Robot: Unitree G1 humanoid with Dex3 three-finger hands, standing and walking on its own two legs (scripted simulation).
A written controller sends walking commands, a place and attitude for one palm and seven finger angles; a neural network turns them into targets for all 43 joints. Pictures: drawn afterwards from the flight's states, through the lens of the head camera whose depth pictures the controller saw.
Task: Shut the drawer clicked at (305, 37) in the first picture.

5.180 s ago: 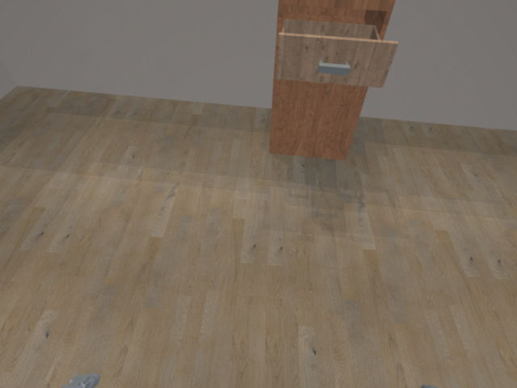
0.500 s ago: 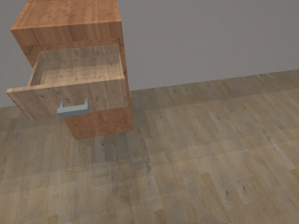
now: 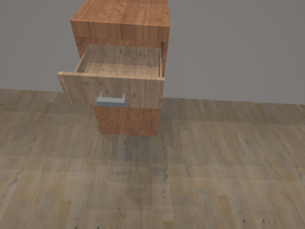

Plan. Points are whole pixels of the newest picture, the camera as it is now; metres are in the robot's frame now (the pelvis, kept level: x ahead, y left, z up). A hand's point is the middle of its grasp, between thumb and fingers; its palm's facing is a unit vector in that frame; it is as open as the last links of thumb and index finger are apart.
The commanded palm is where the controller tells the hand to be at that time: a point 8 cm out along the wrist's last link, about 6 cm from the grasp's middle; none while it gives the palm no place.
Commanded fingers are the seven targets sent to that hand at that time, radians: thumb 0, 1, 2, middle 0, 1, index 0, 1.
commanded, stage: take the last steps up to it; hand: left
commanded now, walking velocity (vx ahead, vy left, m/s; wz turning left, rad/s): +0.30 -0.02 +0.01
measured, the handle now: (112, 98) +0.58 +0.22 -0.04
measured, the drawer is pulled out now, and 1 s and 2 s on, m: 0.30 0.30 0.30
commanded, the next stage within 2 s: come to a stop and stand still in 0.84 s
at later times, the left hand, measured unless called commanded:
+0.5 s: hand (112, 201) +0.23 +0.15 -0.16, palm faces +0.00 -0.98 -0.19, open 7.4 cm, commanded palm none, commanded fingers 0.00 0.90 0.90 -0.20 -0.30 -0.20 -0.30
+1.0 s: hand (105, 217) +0.19 +0.16 -0.18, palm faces +0.12 -0.98 -0.14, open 7.4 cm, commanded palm none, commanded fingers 0.00 0.90 0.90 -0.20 -0.30 -0.20 -0.30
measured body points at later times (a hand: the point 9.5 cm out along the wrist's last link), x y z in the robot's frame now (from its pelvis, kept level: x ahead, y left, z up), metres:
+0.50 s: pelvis +0.12 -0.03 -0.01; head +0.14 -0.04 +0.44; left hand +0.23 +0.20 -0.15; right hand +0.00 -0.23 -0.17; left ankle -0.02 +0.10 -0.71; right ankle +0.20 -0.13 -0.74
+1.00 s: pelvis +0.24 +0.00 +0.00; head +0.24 +0.03 +0.45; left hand +0.18 +0.21 -0.17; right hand +0.34 -0.22 -0.13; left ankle +0.29 +0.09 -0.73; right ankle +0.21 -0.12 -0.70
